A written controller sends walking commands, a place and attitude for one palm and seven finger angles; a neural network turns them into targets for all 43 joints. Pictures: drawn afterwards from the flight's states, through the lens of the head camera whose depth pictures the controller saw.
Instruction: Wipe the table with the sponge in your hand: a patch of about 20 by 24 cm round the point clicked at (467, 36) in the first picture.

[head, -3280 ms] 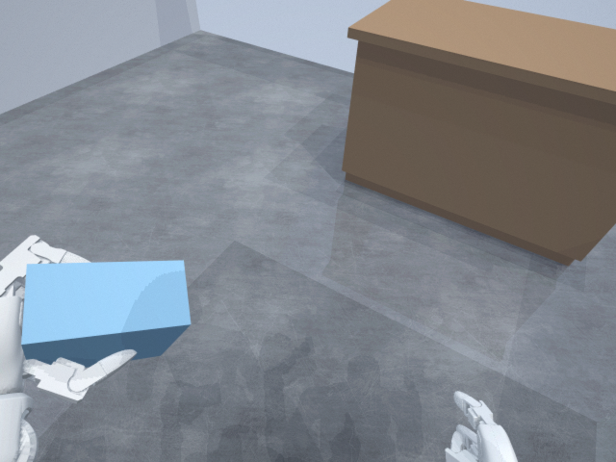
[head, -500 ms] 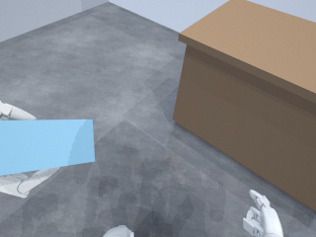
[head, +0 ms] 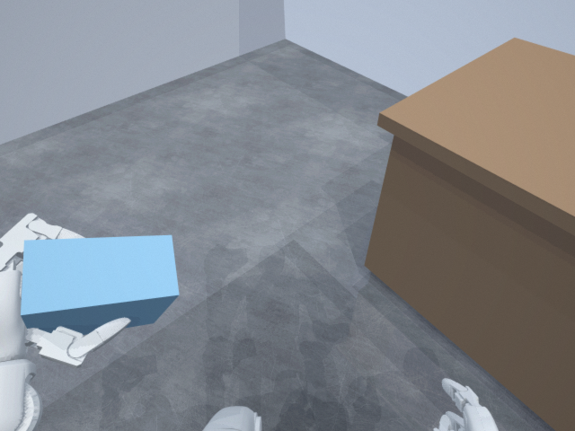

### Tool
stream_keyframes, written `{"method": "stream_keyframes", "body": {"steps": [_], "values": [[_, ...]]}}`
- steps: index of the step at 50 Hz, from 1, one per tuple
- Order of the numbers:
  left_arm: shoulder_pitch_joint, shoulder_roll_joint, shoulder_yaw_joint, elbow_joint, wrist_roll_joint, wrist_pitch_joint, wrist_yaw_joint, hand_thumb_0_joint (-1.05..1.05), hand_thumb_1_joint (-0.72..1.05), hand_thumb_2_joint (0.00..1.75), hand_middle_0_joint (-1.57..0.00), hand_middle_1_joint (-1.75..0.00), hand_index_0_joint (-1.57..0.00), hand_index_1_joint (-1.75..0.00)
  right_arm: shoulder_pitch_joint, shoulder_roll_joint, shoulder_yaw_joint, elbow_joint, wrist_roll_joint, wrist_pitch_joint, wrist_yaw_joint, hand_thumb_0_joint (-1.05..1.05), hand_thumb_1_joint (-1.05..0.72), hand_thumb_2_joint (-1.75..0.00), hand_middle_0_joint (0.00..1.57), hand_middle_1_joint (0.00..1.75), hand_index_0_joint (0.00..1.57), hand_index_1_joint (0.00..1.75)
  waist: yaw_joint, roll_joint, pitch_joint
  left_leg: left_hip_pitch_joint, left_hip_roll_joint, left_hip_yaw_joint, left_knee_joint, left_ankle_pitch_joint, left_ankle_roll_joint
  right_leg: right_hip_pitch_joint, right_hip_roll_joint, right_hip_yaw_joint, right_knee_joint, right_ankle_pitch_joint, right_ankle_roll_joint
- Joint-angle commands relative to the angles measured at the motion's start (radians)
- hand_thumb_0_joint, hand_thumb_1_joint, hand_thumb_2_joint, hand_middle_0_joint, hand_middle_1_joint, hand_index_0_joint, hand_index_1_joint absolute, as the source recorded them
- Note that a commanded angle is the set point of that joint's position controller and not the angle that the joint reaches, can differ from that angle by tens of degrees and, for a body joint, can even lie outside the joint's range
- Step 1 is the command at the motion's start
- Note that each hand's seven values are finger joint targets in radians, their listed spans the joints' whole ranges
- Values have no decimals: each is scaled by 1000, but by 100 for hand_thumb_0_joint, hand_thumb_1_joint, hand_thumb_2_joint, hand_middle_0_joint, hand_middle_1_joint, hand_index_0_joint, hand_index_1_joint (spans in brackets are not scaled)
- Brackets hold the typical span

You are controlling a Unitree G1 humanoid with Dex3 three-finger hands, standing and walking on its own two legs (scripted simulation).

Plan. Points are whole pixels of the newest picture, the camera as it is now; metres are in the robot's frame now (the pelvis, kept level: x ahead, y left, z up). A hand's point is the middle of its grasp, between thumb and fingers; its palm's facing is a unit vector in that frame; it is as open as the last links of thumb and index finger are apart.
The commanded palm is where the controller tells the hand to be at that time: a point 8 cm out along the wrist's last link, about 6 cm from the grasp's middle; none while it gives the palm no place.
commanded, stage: walk to a spot facing it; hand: left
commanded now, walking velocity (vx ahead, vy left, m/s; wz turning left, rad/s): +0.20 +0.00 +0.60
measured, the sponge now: (123, 287) +0.23 +0.20 +0.15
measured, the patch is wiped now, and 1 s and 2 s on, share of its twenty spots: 0.00 0.00 0.00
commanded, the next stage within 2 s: turn to face it in 0.14 s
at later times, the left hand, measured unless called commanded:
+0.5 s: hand (38, 251) +0.25 +0.27 +0.20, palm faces +0.52 -0.74 -0.43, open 10.7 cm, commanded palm +0.21 +0.30 +0.18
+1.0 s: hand (164, 204) +0.32 +0.17 +0.19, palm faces +0.20 -0.84 -0.50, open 10.7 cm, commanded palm +0.27 +0.22 +0.18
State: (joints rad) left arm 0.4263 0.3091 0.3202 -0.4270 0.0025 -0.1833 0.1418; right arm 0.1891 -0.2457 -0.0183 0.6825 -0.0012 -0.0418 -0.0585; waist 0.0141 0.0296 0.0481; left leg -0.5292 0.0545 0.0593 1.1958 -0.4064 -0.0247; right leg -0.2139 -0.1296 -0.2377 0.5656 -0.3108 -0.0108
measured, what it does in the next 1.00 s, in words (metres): steps on the spot: left foot, then right foot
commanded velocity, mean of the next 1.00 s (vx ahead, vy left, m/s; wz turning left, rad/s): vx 0.03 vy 0.00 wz -0.35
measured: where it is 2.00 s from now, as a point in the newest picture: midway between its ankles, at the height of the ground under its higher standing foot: outside the picture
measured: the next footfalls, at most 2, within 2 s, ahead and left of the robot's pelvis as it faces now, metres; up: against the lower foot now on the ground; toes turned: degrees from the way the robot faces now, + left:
left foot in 0.22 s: +0.16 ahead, +0.14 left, +0.00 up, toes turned +16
right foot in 0.62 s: +0.15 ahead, -0.11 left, +0.00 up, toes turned -5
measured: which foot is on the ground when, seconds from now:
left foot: up 0.00-0.20, down 0.22-0.64, up 0.66-0.98, down 1.00-1.00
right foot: down 0.00-0.22, up 0.24-0.60, down 0.62-1.00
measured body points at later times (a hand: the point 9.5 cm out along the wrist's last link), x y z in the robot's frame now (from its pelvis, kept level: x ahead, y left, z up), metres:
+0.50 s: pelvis +0.07 +0.01 +0.00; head +0.09 +0.02 +0.45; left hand +0.21 +0.31 +0.22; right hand +0.28 -0.14 -0.09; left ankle +0.12 +0.13 -0.74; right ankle +0.13 -0.12 -0.69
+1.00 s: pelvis +0.06 -0.03 -0.01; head +0.10 -0.02 +0.44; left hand +0.30 +0.21 +0.22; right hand +0.18 -0.33 -0.07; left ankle +0.07 +0.10 -0.74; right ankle +0.11 -0.11 -0.74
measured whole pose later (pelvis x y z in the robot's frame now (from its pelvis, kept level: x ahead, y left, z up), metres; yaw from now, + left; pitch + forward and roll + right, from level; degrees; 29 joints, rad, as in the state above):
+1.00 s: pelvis +0.06 -0.03 -0.01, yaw -11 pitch +2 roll +1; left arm 0.53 0.47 0.45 -0.62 -0.04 -0.24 0.14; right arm 0.18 -0.29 -0.06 0.55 0.01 0.00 -0.02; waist -0.02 -0.04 0.04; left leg -0.27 0.04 0.07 0.55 -0.32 -0.05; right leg -0.40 0.10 0.06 0.54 -0.17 -0.07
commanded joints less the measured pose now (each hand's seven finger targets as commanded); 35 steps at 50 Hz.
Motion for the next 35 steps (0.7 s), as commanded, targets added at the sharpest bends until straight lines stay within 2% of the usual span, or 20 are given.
{"method": "stream_keyframes", "body": {"steps": [1, 5, 7, 9, 10, 11, 12, 13, 14, 17, 19, 23, 25, 29, 30, 31, 32, 33, 34, 35], "values": [[-56, 265, 179, -327, -19, -90, 35, 0, 10, 130, -120, -160, -120, -160, -106, -39, -24, -213, -3, -44, -6, 0, -90, -90, 20, 30, 20, 30, -4, -163, -72, -58, 65, 39, -213, 46, -11, 143, -257, 100, -235, 428, -90], [41, 259, 215, -385, -36, -79, 58, 0, 10, 130, -120, -160, -120, -160, -77, -30, -41, -270, -5, -40, -6, 0, -90, -90, 20, 30, 20, 30, 30, -192, -107, 16, 28, 138, -428, 47, -2, 170, -257, 93, -164, 580, -100], [58, 252, 219, -408, -43, -73, 69, 0, 10, 130, -120, -160, -120, -160, -54, -26, -44, -283, -3, -36, -6, 0, -90, -90, 20, 30, 20, 30, 20, -194, -150, 81, 3, 173, -522, 72, -1, 194, -253, 50, -81, 614, -89], [41, 255, 217, -425, -48, -69, 75, 0, 10, 130, -120, -160, -120, -160, -23, -37, -58, -283, -3, -34, -14, 0, -90, -90, 20, 30, 20, 30, -32, -116, -229, 297, -76, 222, -671, 188, 4, 119, -206, -7, 162, 641, -35], [20, 252, 208, -445, -48, -80, 77, 0, 10, 130, -120, -160, -120, -160, -14, -51, -65, -287, 0, -34, -21, 0, -90, -90, 20, 30, 20, 30, -58, 11, -283, 476, -48, 149, -725, 256, 31, 6, -165, -20, 378, 539, 8], [48, 220, 182, -461, -51, -96, 71, 0, 10, 130, -120, -160, -120, -160, -31, -74, -75, -290, 0, -41, -22, 0, -90, -90, 20, 30, 20, 30, -49, 291, -286, 631, 172, -182, -763, 534, 140, -236, -28, 5, 635, -33, 67], [38, 252, 199, -486, -42, -117, 76, 0, 10, 130, -120, -160, -120, -160, -24, -80, -57, -292, 4, -58, -8, 0, -90, -90, 20, 30, 20, 30, -27, 389, -319, 708, 403, -559, -768, 973, 291, -411, 66, 121, 801, -416, 72], [-11, 313, 229, -432, -19, -118, 66, 0, 10, 130, -120, -160, -120, -160, -30, -82, -53, -279, 9, -63, 13, 0, -90, -90, 20, 30, 20, 30, -40, 211, -252, 647, 411, -538, -779, 917, 305, -462, 39, 220, 838, -369, 47], [1, 312, 234, -371, -29, -103, 48, 0, 10, 130, -120, -160, -120, -160, -53, -91, -54, -258, 10, -57, 13, 0, -90, -90, 20, 30, 20, 30, -28, 147, -242, 551, 387, -432, -782, 773, 277, -437, 1, 235, 822, -282, 52], [-3, 274, 219, -473, -34, -108, 34, 0, 10, 130, -120, -160, -120, -160, -57, -77, -61, -240, 23, -59, 22, 0, -90, -90, 20, 30, 20, 30, -13, 181, -208, 430, 285, -180, -807, 576, 212, -380, 5, 209, 652, -149, 56], [19, 243, 191, -482, -44, -106, 23, 0, 10, 130, -120, -160, -120, -160, -63, -64, -41, -237, 16, -79, 30, 0, -90, -90, 20, 30, 20, 30, -7, 205, -192, 312, 254, -80, -863, 458, 168, -263, 29, 173, 512, -66, 59], [-32, 196, 145, -371, -41, -89, 21, 0, 10, 130, -120, -160, -120, -160, -58, -61, -20, -228, 10, -115, 21, 0, -90, -90, 20, 30, 20, 30, -14, 226, -149, 224, 290, -25, -939, 201, 138, -146, 66, 134, 296, -45, 64], [-70, 187, 138, -262, -37, -73, 19, 0, 10, 130, -120, -160, -120, -160, -57, -65, -19, -218, 6, -121, 16, 0, -90, -90, 20, 30, 20, 30, -6, 173, -122, 205, 326, -25, -924, 95, 128, -119, 74, 134, 236, -63, 70], [-172, 173, 100, -135, -24, -45, 8, 0, 10, 130, -120, -160, -120, -160, -57, -63, -17, -217, 11, -114, 12, 0, -90, -90, 20, 30, 20, 30, 11, 79, -100, 182, 287, 49, -731, 0, 64, -27, 104, 114, 13, 4, 73], [-217, 176, 81, -148, -18, -46, 6, 0, 10, 130, -120, -160, -120, -160, -47, -52, -16, -217, 14, -112, 14, 0, -90, -90, 20, 30, 20, 30, 3, -14, -100, 193, 223, 85, -604, -23, 35, -35, 69, 179, -89, 62, 48], [-250, 204, 78, -151, -10, -42, 8, 0, 10, 130, -120, -160, -120, -160, -44, -32, -11, -228, 13, -107, 14, 0, -90, -90, 20, 30, 20, 30, -7, -207, -94, 150, 113, 115, -415, -93, -5, -69, -56, 422, -191, 230, -23], [-284, 239, 87, -183, -17, -38, 14, 0, 10, 130, -120, -160, -120, -160, -87, -18, 6, -248, 7, -113, 11, 0, -90, -90, 20, 30, 20, 30, 6, -343, -91, 13, 13, 64, -232, -218, -34, -23, -205, 666, -248, 440, -111], [-277, 239, 108, -167, -24, -34, 22, 0, 10, 130, -120, -160, -120, -160, -98, -19, 10, -232, 0, -117, 10, 0, -90, -90, 20, 30, 20, 30, 15, -287, -105, 21, 25, -9, -117, -177, -42, -49, -239, 668, -267, 449, -142], [-255, 222, 81, -201, -31, -32, 16, 0, 10, 130, -120, -160, -120, -160, -85, -39, -8, -233, 6, -106, 16, 0, -90, -90, 20, 30, 20, 30, 9, -292, -121, 15, 24, -41, -36, -120, -50, -33, -210, 694, -267, 392, -141], [-227, 241, 101, -266, -34, -40, 20, 0, 10, 130, -120, -160, -120, -160, -100, -32, -1, -243, 8, -93, 19, 0, -90, -90, 20, 30, 20, 30, 8, -227, -136, -20, 20, -56, 10, -71, -61, 24, -184, 657, -230, 437, -154]]}}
